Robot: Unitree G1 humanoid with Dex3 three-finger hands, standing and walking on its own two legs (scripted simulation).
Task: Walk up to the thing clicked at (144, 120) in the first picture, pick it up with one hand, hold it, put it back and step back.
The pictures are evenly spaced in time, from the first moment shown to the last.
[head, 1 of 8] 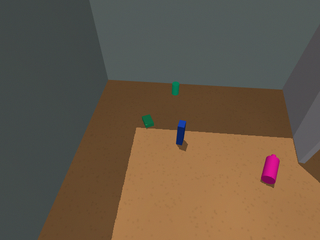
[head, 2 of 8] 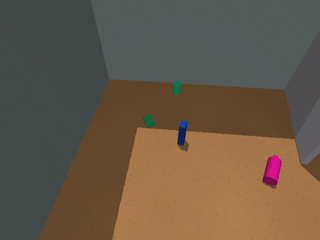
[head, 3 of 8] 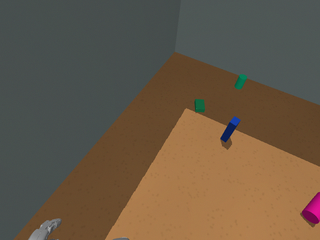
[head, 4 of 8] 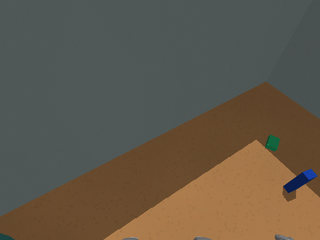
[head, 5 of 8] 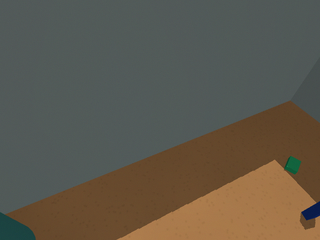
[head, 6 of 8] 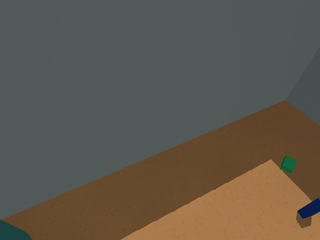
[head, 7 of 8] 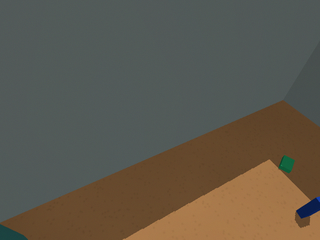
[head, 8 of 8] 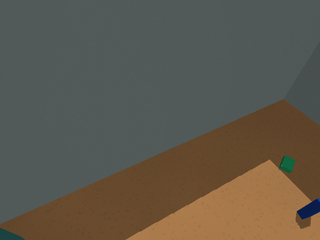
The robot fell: no
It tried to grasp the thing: no
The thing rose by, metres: 0.00
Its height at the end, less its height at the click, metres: +0.00
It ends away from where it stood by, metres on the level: 0.00
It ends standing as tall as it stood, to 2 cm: yes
